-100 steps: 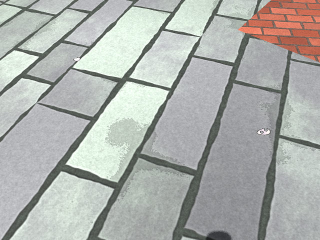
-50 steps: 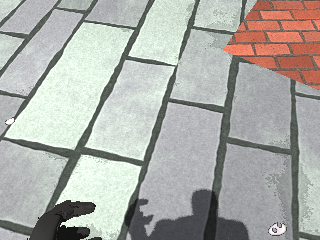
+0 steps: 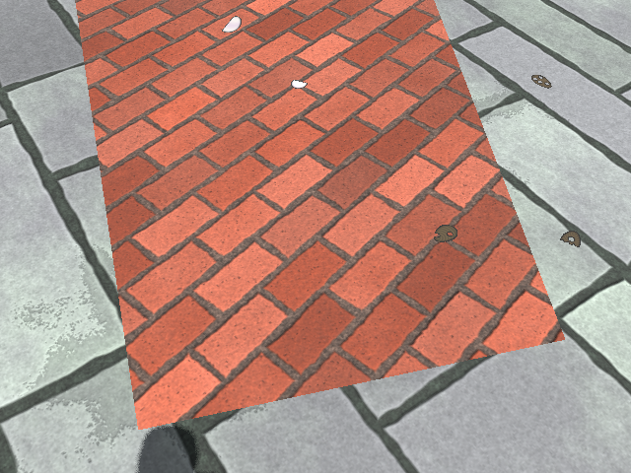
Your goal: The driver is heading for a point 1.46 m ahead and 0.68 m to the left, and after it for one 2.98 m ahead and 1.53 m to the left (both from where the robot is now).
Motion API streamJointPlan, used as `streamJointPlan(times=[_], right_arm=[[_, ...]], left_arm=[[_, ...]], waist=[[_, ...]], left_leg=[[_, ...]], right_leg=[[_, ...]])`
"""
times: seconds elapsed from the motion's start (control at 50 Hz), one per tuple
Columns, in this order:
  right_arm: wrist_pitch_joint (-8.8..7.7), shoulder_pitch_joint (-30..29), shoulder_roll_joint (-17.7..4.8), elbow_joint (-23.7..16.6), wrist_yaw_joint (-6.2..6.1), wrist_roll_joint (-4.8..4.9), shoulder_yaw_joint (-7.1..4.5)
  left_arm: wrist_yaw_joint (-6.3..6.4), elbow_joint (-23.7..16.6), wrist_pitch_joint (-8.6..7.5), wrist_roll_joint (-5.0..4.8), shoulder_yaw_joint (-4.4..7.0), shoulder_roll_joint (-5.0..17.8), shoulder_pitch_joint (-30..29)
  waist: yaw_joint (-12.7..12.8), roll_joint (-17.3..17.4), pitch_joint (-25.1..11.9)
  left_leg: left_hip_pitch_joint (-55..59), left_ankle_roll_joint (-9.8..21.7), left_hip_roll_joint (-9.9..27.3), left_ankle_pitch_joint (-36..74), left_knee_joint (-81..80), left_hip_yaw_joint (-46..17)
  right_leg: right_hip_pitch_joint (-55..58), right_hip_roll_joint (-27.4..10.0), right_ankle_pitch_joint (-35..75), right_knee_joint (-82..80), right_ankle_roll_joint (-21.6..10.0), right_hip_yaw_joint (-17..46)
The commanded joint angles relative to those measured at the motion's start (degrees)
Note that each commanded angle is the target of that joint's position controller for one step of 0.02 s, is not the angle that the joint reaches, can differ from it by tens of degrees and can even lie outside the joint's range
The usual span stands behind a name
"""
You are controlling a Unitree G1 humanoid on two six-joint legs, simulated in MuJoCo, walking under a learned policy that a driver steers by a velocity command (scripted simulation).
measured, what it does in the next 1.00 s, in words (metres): walks ahead, turning left: left foot, then right foot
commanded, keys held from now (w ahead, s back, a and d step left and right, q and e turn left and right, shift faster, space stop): w+q+shift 1.00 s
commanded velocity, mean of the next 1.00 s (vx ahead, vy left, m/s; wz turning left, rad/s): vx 1.00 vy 0.00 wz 0.57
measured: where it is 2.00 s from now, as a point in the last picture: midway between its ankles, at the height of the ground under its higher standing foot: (14, 116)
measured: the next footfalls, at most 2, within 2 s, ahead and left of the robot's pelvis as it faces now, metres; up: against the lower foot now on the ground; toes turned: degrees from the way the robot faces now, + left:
left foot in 0.36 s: +0.54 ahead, +0.13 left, +0.00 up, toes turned +7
right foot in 0.78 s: +0.99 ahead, +0.05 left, +0.00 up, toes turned +30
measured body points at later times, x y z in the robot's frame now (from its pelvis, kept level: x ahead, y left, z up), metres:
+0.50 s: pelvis +0.47 +0.09 +0.03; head +0.49 +0.08 +0.47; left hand +0.58 +0.36 -0.07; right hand +0.54 -0.20 -0.11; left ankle +0.50 +0.13 -0.70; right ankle +0.40 -0.06 -0.58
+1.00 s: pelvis +0.93 +0.17 +0.04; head +0.95 +0.18 +0.48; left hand +0.77 +0.44 -0.07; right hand +1.26 +0.06 -0.04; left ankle +0.89 +0.27 -0.61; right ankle +0.95 +0.03 -0.70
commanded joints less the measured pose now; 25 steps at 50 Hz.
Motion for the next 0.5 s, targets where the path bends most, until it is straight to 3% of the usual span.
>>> streamJointPlan(times=[0.02, 0.04, 0.06, 0.1, 0.14, 0.18, 0.22, 0.26, 0.3, 0.32, 0.34, 0.36, 0.38, 0.4, 0.42, 0.44, 0.48, 0.5], right_arm=[[-1.19, -0.89, -9.95, -7.15, -0.19, -1.22, -1.46], [0.23, 1.32, -8.96, -5.91, 0.2, -1.92, -1.18], [1.17, 0.87, -7.89, -5.83, 0.72, -1.96, -0.95], [1.69, -6.28, -5.97, -8.37, 1.6, -0.78, -0.25], [1.44, -12.64, -5.01, -9.9, 2.3, 0.65, 0.21], [1.11, -16.24, -3.95, -10.38, 3.19, 1.83, 0.5], [0.86, -17.63, -4.49, -10.23, 3.51, 2.4, 0.24], [0.64, -17.05, -6.54, -9.37, 3.5, 1.86, -0.46], [1.03, -11.94, -9.2, -7.5, 3.26, 1.4, -1.5], [1.39, -3.58, -11.14, -4.92, 3.0, 1.33, -2.36], [1.78, 8.76, -13.13, -0.87, 2.56, 1.44, -3.52], [2.18, 20.41, -15.66, 2.02, 1.81, 1.08, -5.12], [3.19, 16.44, -21.19, 2.38, 1.38, 0.69, -6.92], [3.18, 10.52, -19.36, -0.58, 1.94, 1.41, -6.86], [2.87, 8.29, -16.62, -0.88, 1.53, 1.46, -6.39], [2.87, 7.38, -12.17, 0.43, 1.31, 1.43, -5.34], [1.94, 5.32, -10.73, 1.1, 0.62, 1.26, -4.42], [1.35, 4.9, -10.89, 1.05, 0.7, 1.42, -4.27]], left_arm=[[2.19, -1.42, -2.35, 0.31, 2.73, 8.32, 6.07], [2.3, -1.05, -3.52, 0.03, 1.56, 5.69, 5.2], [2.01, -0.2, -4.6, -0.35, 0.96, 4.5, 6.0], [1.2, 1.47, -6.15, -0.52, 1.34, 5.8, 8.21], [0.23, 2.41, -7.1, -0.94, 1.12, 4.8, 10.05], [-0.02, 3.58, -8.06, -1.49, 0.9, 4.91, 12.96], [0.44, 4.98, -8.5, -1.04, 0.89, 6.16, 14.55], [1.48, 5.56, -8.27, -0.33, 0.91, 7.47, 14.86], [3.02, 5.47, -7.17, 1.02, 1.25, 9.34, 14.01], [3.7, 4.97, -6.21, 2.05, 1.5, 10.06, 12.14], [4.14, 3.88, -5.23, 2.78, 1.81, 10.87, 8.69], [4.21, 2.53, -5.03, 2.36, 1.94, 11.13, 4.2], [2.55, -0.77, -6.56, -0.12, -0.05, 1.74, 8.52], [2.34, -3.39, -7.93, 0.32, -1.16, 4.01, 6.79], [2.01, -4.47, -8.65, 0.52, -1.61, 4.74, 2.21], [1.53, -5.04, -9.15, 0.93, -2.11, 4.54, 1.35], [1.07, -6.59, -7.01, 3.14, -2.88, 3.01, 0.08], [0.9, -6.9, -5.63, 3.55, -3.26, 2.49, 0.62]], waist=[[0.12, 7.93, -2.28], [-1.75, 7.83, -1.65], [-2.12, 7.3, -0.91], [-0.1, 4.62, 2.04], [2.59, 3.6, 3.87], [4.94, 2.54, 3.19], [5.52, 1.11, 3.11], [4.36, -0.66, 0.75], [0.56, -4.97, -4.37], [-3.8, -6.47, -8.18], [-9.7, -6.57, -12.3], [-16.78, -2.98, -14.38], [-6.62, 22.3, -16.78], [-6.63, 10.6, -22.47], [-5.66, 2.25, -14.97], [-2.24, -4.43, -7.82], [2.43, -4.95, -1.13], [3.78, -3.56, 0.36]], left_leg=[[-27.8, 0.09, 4.19, -0.21, -3.39, -3.87], [-23.21, -0.43, 5.47, -0.54, -7.18, -3.53], [-20.73, -0.86, 6.44, -1.28, -11.16, -2.88], [-21.94, -0.15, 7.26, 6.8, -20.3, -0.28], [-20.34, 2.48, 6.39, 19.43, -31.91, 2.25], [-15.82, 5.27, 3.74, 30.76, -40.42, 5.08], [-16.05, 7.46, 1.02, 34.36, -45.4, 5.26], [-15.33, 8.84, -3.46, 31.15, -47.67, 7.4], [-10.33, 9.98, -8.13, 23.4, -47.11, 9.19], [-3.43, 10.94, -10.18, 19.03, -45.87, 9.39], [6.49, 12.47, -10.42, 14.75, -46.15, 8.12], [18.98, 16.16, -6.98, 9.59, -48.5, 2.19], [40.13, 26.86, 8.28, 6.11, -50.64, -29.8], [41.22, 30.75, 12.3, -0.17, -61.55, -48.0], [33.57, 28.39, 12.15, -4.04, -64.88, -44.03], [21.67, 25.04, 10.06, -2.29, -67.5, -38.96], [5.82, 21.96, 4.3, 3.26, -69.26, -30.81], [0.93, 21.64, 2.23, 4.2, -70.31, -28.08]], right_leg=[[21.59, -21.01, 6.55, -27.15, -9.71, 35.85], [15.2, -19.51, 9.5, -28.32, -8.55, 31.77], [10.9, -18.24, 11.82, -29.44, -7.74, 28.59], [8.06, -15.66, 17.55, -32.91, -5.66, 21.03], [8.43, -12.0, 25.71, -34.68, -1.14, 13.11], [10.98, -12.88, 31.41, -38.85, 2.01, 9.6], [18.95, -15.19, 38.62, -40.71, 4.44, 6.49], [28.45, -16.61, 58.73, -36.08, 6.69, 2.72], [34.71, -19.0, 78.78, -25.41, 9.11, 0.86], [34.79, -20.1, 85.32, -14.37, 9.84, -0.08], [31.16, -20.28, 85.52, 1.69, 10.29, -1.03], [18.96, -16.15, 70.03, 26.97, 10.26, -2.74], [-15.12, -3.26, -4.52, 54.95, 15.28, 1.03], [-23.8, -4.58, -7.42, 57.83, 13.51, 11.63], [-25.12, -9.09, -3.17, 52.53, 12.58, 14.38], [-21.86, -11.94, -0.28, 43.85, 11.31, 13.02], [-15.95, -14.23, -2.27, 36.32, 12.37, 11.58], [-14.57, -15.33, -3.38, 32.57, 13.13, 10.76]])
